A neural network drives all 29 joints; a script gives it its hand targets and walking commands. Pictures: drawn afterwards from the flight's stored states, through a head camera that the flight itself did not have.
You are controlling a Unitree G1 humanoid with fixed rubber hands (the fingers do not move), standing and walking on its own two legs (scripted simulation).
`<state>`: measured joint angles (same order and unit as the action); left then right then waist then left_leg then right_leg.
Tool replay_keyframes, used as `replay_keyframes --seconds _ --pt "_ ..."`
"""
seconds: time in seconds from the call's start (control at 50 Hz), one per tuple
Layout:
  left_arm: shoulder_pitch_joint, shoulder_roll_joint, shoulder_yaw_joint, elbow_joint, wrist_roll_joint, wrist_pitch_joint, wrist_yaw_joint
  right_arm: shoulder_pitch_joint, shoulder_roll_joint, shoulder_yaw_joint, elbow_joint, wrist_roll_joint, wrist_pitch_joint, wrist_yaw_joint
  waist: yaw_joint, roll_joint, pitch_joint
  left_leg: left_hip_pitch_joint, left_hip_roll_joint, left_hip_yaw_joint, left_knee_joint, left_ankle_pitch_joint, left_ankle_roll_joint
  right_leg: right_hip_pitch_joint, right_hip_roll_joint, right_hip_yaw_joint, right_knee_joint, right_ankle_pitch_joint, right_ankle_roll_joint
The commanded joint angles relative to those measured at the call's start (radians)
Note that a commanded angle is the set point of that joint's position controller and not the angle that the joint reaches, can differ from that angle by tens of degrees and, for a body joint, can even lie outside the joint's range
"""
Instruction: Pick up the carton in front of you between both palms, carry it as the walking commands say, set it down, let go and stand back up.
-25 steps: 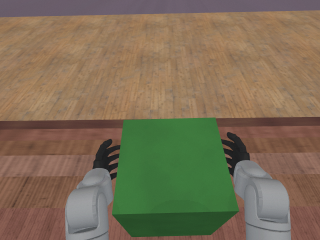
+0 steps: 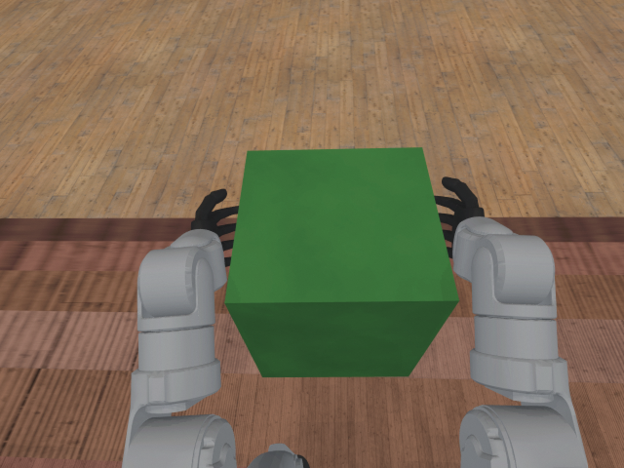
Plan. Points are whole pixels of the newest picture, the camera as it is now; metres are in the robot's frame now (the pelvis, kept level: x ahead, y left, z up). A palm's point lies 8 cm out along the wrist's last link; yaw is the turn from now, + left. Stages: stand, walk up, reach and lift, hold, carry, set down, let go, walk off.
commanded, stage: carry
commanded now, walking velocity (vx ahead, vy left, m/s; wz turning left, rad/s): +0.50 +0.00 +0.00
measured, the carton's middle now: (334, 273) +0.37 +0.00 +0.04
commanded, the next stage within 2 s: none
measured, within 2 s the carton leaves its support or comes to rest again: neither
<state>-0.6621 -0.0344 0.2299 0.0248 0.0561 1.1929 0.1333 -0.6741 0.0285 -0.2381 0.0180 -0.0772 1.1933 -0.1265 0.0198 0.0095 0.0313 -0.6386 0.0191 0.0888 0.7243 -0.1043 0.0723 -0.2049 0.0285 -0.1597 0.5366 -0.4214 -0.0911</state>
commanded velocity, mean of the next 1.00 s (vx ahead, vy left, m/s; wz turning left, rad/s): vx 0.45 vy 0.00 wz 0.00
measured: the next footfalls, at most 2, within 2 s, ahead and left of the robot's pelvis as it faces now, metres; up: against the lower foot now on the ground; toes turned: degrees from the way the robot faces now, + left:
left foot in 0.04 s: +0.15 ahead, +0.08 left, +0.00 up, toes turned +3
right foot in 0.46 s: +0.44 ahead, -0.08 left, -0.14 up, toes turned -1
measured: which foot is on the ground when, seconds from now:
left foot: up 0.00-0.02, down 0.04-0.46, up 0.48-0.86, down 0.88-1.00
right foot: down 0.00-0.06, up 0.08-0.44, down 0.46-0.88, up 0.90-1.00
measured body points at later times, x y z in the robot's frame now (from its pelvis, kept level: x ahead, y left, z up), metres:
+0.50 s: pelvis +0.34 -0.03 -0.13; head +0.33 -0.04 +0.32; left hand +0.70 +0.13 +0.03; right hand +0.72 -0.17 +0.03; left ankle +0.16 +0.08 -0.67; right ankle +0.41 -0.07 -0.85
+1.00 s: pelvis +0.68 -0.03 -0.30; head +0.72 -0.05 +0.14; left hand +1.05 +0.09 -0.22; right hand +1.03 -0.22 -0.22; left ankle +0.70 +0.01 -1.01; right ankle +0.63 -0.14 -0.88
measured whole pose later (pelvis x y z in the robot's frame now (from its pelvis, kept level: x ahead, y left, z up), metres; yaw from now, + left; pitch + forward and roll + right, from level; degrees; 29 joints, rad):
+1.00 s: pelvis +0.68 -0.03 -0.30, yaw +0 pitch +2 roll +1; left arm -0.54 -0.04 0.20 0.05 0.04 1.10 0.12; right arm -0.55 0.03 -0.18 0.06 -0.04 1.09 -0.14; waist -0.09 0.02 0.04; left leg -0.45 -0.12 0.09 0.79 -0.38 0.15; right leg -0.66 0.04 0.03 1.56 -0.53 -0.04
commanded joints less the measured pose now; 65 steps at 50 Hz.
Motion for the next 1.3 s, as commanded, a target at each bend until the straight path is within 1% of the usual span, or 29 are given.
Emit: replay_keyframes --seconds 0.0,0.02,0.04,0.06,0.08,0.14,0.24,0.32,0.38,0.4,0.44,0.46,0.48,0.58,0.66,0.8,0.84,0.86,0.88,0.9,0.96,1.02,1.06,1.16,1.18,1.22,1.24,1.26,1.28 --pt "-0.639 -1.042 -0.687 -0.082 -0.411 -0.010 -0.263 -0.595 1.082 0.711 -0.032 0.400 -0.010 0.223 -0.085 -0.172 -0.526 0.372 -0.093 0.091 -0.044 0.101 0.048 0.189 -0.174 -0.018 0.247 1.186 -0.025" --pt "-0.660 -1.038 -0.695 -0.088 -0.405 -0.012 -0.260 -0.584 1.082 0.712 -0.031 0.404 -0.012 0.231 -0.158 -0.088 -0.526 0.517 -0.087 0.080 -0.177 0.167 0.045 0.094 -0.141 -0.033 0.451 1.080 -0.002" --pt "-0.674 -1.037 -0.702 -0.087 -0.399 -0.012 -0.258 -0.573 1.072 0.711 -0.021 0.408 -0.016 0.239 -0.179 0.111 -0.542 0.752 0.060 -0.147 -0.155 0.499 0.077 -0.157 -0.035 0.009 0.673 0.612 0.017" --pt "-0.637 -1.043 -0.704 -0.071 -0.388 -0.007 -0.255 -0.556 1.057 0.708 0.007 0.419 -0.020 0.246 -0.115 0.371 -0.589 0.971 0.243 -0.507 -0.197 0.634 0.250 -0.490 0.097 0.096 0.881 -0.081 0.063" --pt "-0.647 -1.020 -0.692 -0.084 -0.367 -0.013 -0.245 -0.589 1.090 0.726 -0.007 0.449 -0.022 0.256 -0.130 0.296 -0.597 1.036 0.279 -0.538 -0.172 0.470 0.299 -0.633 0.041 0.194 0.947 -0.132 0.062" --pt "-0.689 -1.000 -0.664 -0.147 -0.332 -0.032 -0.213 -0.762 1.158 0.793 -0.129 0.555 -0.038 0.275 -0.115 0.034 -0.502 0.864 0.238 -0.463 -0.161 0.279 0.222 -0.675 -0.035 0.232 0.711 -0.064 0.040" --pt "-0.600 -0.944 -0.657 -0.174 -0.298 -0.035 -0.183 -0.727 1.113 0.802 -0.166 0.575 -0.037 0.257 -0.111 0.075 -0.527 0.777 0.216 -0.327 -0.082 0.460 0.188 -0.550 -0.027 0.152 0.534 0.229 0.039" --pt "-0.549 -0.904 -0.656 -0.114 -0.269 -0.010 -0.196 -0.599 1.064 0.763 -0.061 0.527 -0.022 0.262 -0.175 0.019 -0.410 0.655 0.043 -0.198 0.038 0.073 0.117 -0.443 0.006 0.097 0.019 0.740 0.056" --pt "-0.558 -0.876 -0.641 -0.064 -0.272 -0.001 -0.209 -0.575 1.054 0.738 0.045 0.505 -0.024 0.277 -0.073 0.144 -0.351 0.336 0.025 -0.087 0.152 -0.167 0.069 -0.036 -0.003 0.065 -0.068 0.966 0.048" --pt "-0.546 -0.871 -0.636 -0.047 -0.272 0.000 -0.212 -0.593 1.055 0.721 0.064 0.499 -0.023 0.281 0.028 0.158 -0.443 0.291 0.066 -0.035 0.314 0.046 0.031 0.177 0.010 0.004 0.099 0.995 0.033" --pt "-0.601 -0.867 -0.617 -0.022 -0.303 0.004 -0.232 -0.620 1.048 0.687 0.093 0.472 -0.017 0.281 0.231 -0.082 -0.431 0.163 0.027 0.028 0.850 0.124 -0.032 0.355 -0.049 0.076 -0.042 0.748 -0.016" --pt "-0.604 -0.880 -0.596 0.017 -0.317 0.016 -0.245 -0.650 1.030 0.646 0.119 0.444 -0.008 0.270 0.200 -0.216 -0.285 0.000 -0.106 0.027 1.131 -0.587 -0.040 0.299 -0.137 0.156 -0.021 0.923 -0.018" --pt "-0.662 -0.864 -0.601 0.066 -0.346 0.022 -0.253 -0.641 1.003 0.602 0.164 0.407 0.016 0.251 0.009 -0.299 -0.326 -0.198 -0.089 -0.139 1.031 -0.525 -0.034 0.424 -0.239 0.406 0.134 1.141 -0.047" --pt "-0.886 -1.090 -0.680 -0.023 -0.539 -0.006 -0.277 -0.671 0.976 0.522 0.078 0.327 0.007 0.188 0.021 -0.009 -0.396 -0.151 0.024 -0.192 0.544 -0.294 -0.064 0.066 -0.341 0.732 0.027 0.436 -0.213" --pt "-0.861 -1.180 -0.711 -0.080 -0.570 -0.046 -0.269 -0.668 1.060 0.581 0.010 0.355 -0.036 0.189 0.038 -0.070 -0.448 -0.147 0.022 -0.104 0.498 -0.053 -0.031 0.113 -0.249 0.526 0.173 0.710 -0.119" --pt "-0.627 -1.138 -0.758 -0.128 -0.513 -0.104 -0.254 -0.537 1.047 0.699 -0.099 0.367 -0.087 0.189 0.115 -0.120 -0.420 0.229 -0.112 0.071 -0.250 0.523 -0.027 0.047 0.003 0.215 0.490 0.501 -0.057" --pt "-0.589 -1.102 -0.778 -0.134 -0.500 -0.112 -0.257 -0.479 1.005 0.712 -0.108 0.355 -0.093 0.188 -0.145 -0.077 -0.583 0.723 -0.092 0.052 -0.147 0.510 0.034 -0.178 -0.093 0.125 0.825 0.865 0.018" --pt "-0.610 -1.079 -0.781 -0.149 -0.487 -0.117 -0.258 -0.463 0.983 0.720 -0.124 0.357 -0.096 0.196 -0.253 0.081 -0.487 0.781 0.001 -0.050 -0.260 0.472 0.118 -0.343 -0.008 0.071 1.210 0.443 0.064" --pt "-0.588 -1.054 -0.762 -0.120 -0.457 -0.109 -0.252 -0.452 0.962 0.721 -0.085 0.363 -0.091 0.203 -0.188 0.214 -0.472 0.991 0.148 -0.226 -0.024 0.811 0.176 -0.665 0.095 0.110 1.405 -0.290 0.083" --pt "-0.500 -0.981 -0.718 -0.067 -0.409 -0.093 -0.239 -0.413 0.951 0.732 -0.026 0.387 -0.083 0.210 -0.109 0.144 -0.558 1.048 0.247 -0.499 -0.050 0.628 0.248 -0.740 0.054 0.233 1.279 -0.241 0.074" --pt "-0.426 -0.914 -0.638 -0.050 -0.306 -0.097 -0.216 -0.532 1.055 0.810 -0.038 0.498 -0.097 0.242 -0.095 0.019 -0.529 0.862 0.289 -0.659 -0.019 0.267 0.287 -0.827 -0.054 0.301 0.988 -0.106 0.063" --pt "-0.489 -0.947 -0.626 -0.069 -0.279 -0.134 -0.220 -0.644 1.137 0.848 -0.060 0.565 -0.130 0.264 -0.096 -0.020 -0.414 0.496 0.234 -0.570 -0.120 0.362 0.267 -0.568 -0.042 0.190 0.644 0.036 0.088" --pt "-0.503 -0.961 -0.652 -0.087 -0.281 -0.155 -0.221 -0.645 1.160 0.860 -0.060 0.591 -0.150 0.268 -0.115 -0.068 -0.433 0.544 0.103 -0.400 0.095 0.230 0.160 -0.609 -0.051 0.190 0.493 0.474 0.057" --pt "-0.489 -0.951 -0.711 -0.142 -0.302 -0.166 -0.200 -0.506 1.122 0.808 -0.022 0.556 -0.172 0.263 -0.149 0.106 -0.388 0.371 -0.010 -0.212 0.195 0.070 0.102 -0.213 0.044 0.047 0.027 0.748 0.078" --pt "-0.498 -0.942 -0.721 -0.168 -0.313 -0.160 -0.194 -0.477 1.108 0.807 -0.008 0.550 -0.174 0.260 -0.133 0.127 -0.360 0.335 -0.032 -0.175 0.265 0.005 0.081 -0.139 0.038 0.035 -0.055 0.837 0.070" --pt "-0.448 -0.895 -0.727 -0.145 -0.313 -0.144 -0.189 -0.427 1.067 0.790 0.004 0.518 -0.165 0.253 0.076 0.120 -0.492 0.249 0.028 -0.076 0.633 0.373 0.015 0.229 0.028 0.017 -0.009 0.853 0.009" --pt "-0.416 -0.866 -0.712 -0.119 -0.316 -0.137 -0.192 -0.434 1.045 0.769 0.011 0.492 -0.155 0.249 0.166 -0.080 -0.456 0.112 -0.051 -0.032 0.963 0.052 -0.030 0.330 -0.034 0.096 -0.099 0.749 -0.044" --pt "-0.429 -0.845 -0.711 -0.093 -0.327 -0.127 -0.197 -0.416 1.016 0.737 0.035 0.467 -0.139 0.243 0.090 -0.199 -0.463 -0.195 -0.128 -0.050 1.173 -0.635 -0.070 0.530 -0.249 0.325 0.180 1.151 -0.107" --pt "-0.421 -0.860 -0.715 -0.059 -0.355 -0.113 -0.205 -0.361 0.964 0.694 0.063 0.431 -0.123 0.231 0.042 -0.169 -0.540 -0.325 -0.093 -0.132 1.164 -0.580 -0.060 0.616 -0.351 0.550 0.163 0.996 -0.162"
